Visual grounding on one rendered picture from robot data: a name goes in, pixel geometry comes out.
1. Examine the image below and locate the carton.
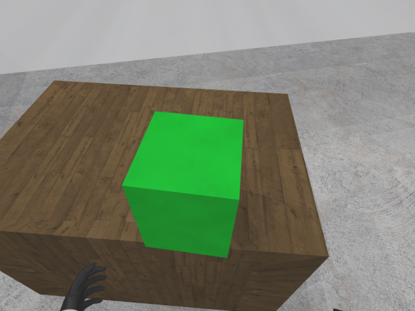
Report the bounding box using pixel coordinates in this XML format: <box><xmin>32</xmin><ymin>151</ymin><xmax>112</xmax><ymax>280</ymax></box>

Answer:
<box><xmin>122</xmin><ymin>111</ymin><xmax>244</xmax><ymax>258</ymax></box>

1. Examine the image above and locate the pedestal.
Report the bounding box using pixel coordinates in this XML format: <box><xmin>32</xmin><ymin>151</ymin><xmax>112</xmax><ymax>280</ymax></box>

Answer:
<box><xmin>0</xmin><ymin>80</ymin><xmax>329</xmax><ymax>311</ymax></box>

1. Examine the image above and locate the left robot hand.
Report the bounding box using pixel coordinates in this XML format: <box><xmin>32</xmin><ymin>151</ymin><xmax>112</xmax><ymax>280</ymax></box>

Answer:
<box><xmin>60</xmin><ymin>262</ymin><xmax>107</xmax><ymax>311</ymax></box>

